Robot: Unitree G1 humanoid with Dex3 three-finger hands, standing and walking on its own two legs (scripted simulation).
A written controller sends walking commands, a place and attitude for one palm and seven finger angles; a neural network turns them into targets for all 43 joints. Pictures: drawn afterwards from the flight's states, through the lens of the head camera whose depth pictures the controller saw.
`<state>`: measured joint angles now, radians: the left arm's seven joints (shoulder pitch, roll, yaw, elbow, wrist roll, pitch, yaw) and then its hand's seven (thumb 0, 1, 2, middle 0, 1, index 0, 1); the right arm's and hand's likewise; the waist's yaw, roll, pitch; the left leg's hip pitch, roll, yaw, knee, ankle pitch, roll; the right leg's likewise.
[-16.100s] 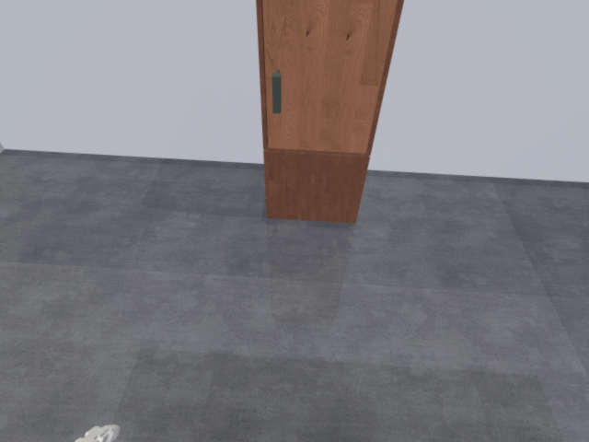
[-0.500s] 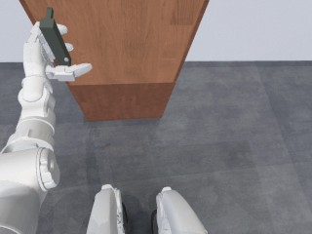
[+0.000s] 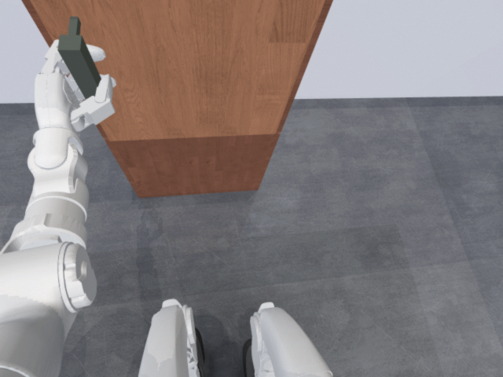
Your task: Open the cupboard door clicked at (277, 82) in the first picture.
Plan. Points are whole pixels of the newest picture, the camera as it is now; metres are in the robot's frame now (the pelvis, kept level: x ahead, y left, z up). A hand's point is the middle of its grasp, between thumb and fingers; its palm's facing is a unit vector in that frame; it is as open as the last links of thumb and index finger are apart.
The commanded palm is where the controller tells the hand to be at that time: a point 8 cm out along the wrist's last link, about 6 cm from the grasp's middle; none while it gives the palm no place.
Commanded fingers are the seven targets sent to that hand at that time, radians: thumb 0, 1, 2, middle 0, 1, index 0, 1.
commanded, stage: pull the door open along its arc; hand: left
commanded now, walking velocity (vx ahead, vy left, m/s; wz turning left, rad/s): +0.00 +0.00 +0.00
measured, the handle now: (89, 67) +0.58 +0.21 +0.05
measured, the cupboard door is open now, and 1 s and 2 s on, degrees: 1 43 44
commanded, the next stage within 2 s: open thumb and fingers to let go in 1.00 s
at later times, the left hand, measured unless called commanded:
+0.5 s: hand (122, 156) +0.43 +0.15 +0.04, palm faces +0.11 -0.99 +0.04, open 6.6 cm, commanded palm +0.38 +0.19 +0.04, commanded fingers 0.00 0.90 0.90 -0.40 -1.35 -0.40 -1.35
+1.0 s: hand (208, 233) +0.31 +0.04 +0.05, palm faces +0.37 -0.93 -0.01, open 6.6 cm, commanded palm +0.25 +0.07 +0.04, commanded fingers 0.00 0.90 0.90 -0.40 -1.35 -0.40 -1.35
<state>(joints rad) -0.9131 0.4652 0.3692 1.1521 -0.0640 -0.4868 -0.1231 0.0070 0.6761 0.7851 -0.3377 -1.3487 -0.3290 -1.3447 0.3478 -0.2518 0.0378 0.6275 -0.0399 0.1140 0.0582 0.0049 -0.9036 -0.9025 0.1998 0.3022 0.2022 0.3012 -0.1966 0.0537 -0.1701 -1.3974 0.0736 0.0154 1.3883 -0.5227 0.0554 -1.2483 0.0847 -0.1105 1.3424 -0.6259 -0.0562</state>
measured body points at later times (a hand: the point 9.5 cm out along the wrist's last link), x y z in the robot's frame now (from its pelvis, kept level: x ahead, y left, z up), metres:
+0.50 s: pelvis +0.02 +0.00 +0.03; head +0.14 +0.02 +0.46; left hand +0.42 +0.20 +0.04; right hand +0.10 -0.25 -0.09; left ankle +0.05 +0.09 -0.59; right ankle +0.00 -0.10 -0.59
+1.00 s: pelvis +0.01 -0.04 +0.03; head +0.09 -0.04 +0.47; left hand +0.29 +0.09 +0.05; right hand +0.20 -0.22 -0.08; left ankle +0.05 +0.09 -0.59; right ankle +0.00 -0.10 -0.59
